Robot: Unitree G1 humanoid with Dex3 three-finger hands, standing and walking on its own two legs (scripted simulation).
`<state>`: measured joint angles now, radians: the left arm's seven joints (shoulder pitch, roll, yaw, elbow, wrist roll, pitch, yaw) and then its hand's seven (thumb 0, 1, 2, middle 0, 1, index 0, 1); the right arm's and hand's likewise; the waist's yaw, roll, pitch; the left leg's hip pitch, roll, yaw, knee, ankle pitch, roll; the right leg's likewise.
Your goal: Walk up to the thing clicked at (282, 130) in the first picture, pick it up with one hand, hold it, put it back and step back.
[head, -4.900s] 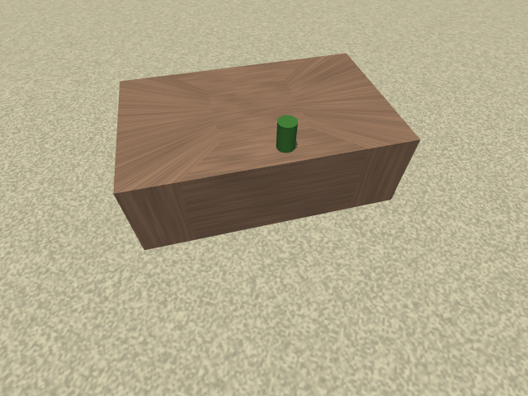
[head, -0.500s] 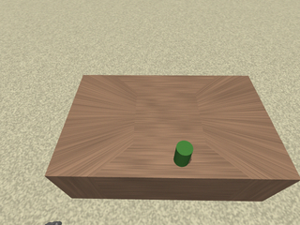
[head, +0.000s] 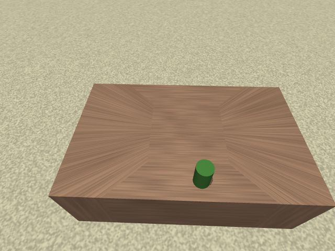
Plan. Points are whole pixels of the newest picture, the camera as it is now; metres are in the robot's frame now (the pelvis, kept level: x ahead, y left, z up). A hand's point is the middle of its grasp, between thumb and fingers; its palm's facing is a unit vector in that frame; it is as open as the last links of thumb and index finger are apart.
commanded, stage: stand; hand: right
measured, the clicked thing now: (203, 174) +0.45 -0.14 -0.33
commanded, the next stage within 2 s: go down in 1.70 s
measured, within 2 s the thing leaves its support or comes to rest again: neither
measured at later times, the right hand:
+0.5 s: hand out of the picture +0.07 -0.25 -0.16, palm faces -0.02 +0.94 -0.33, open 7.4 cm
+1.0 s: hand out of the picture +0.08 -0.25 -0.16, palm faces -0.02 +0.94 -0.34, open 7.4 cm
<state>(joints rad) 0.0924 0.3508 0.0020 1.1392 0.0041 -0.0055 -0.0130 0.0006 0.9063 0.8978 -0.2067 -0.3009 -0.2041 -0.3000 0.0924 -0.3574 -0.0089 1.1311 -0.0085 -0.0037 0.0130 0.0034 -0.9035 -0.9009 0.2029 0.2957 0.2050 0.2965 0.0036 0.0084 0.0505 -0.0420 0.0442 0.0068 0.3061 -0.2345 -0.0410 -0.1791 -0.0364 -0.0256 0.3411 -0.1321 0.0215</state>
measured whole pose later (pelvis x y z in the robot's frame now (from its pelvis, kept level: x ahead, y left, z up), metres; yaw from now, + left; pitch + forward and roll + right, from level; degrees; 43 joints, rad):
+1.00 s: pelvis +0.01 +0.00 +0.00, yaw +0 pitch -1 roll +0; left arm 0.10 0.35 0.00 1.13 0.00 -0.01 -0.01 0.00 0.91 0.90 -0.21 -0.30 -0.20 -0.30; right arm 0.12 -0.35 -0.01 1.12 -0.01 0.00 0.01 0.00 -0.90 -0.90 0.20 0.30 0.21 0.30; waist 0.00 0.01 0.04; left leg -0.03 0.05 0.01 0.30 -0.24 -0.04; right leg -0.18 -0.03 -0.02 0.34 -0.14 0.02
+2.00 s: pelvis -0.01 +0.01 -0.01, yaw -1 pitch +4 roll +0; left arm 0.19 0.28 0.03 0.84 -0.03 -0.03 0.04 0.00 0.90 0.91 -0.21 -0.30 -0.21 -0.31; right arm -0.07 -0.33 -0.15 1.08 -0.07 0.01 0.03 0.01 -0.61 -0.60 0.10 0.14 0.10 0.14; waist 0.01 0.00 0.04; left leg -0.25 0.03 0.02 0.50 -0.31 -0.03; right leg -0.38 -0.05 0.00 0.50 -0.18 0.03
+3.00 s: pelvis +0.02 +0.01 -0.06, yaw -1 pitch +12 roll +2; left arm 0.25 0.25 0.00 0.58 -0.03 -0.13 0.13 0.01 0.90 0.89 -0.20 -0.30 -0.20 -0.30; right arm 0.31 -0.38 -0.19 0.27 -0.01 0.45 0.13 -0.01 0.47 -0.05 0.06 0.04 0.06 0.04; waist 0.03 -0.03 -0.12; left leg -0.53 0.01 0.05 0.86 -0.53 -0.03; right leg -0.71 -0.07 0.05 0.92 -0.42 0.04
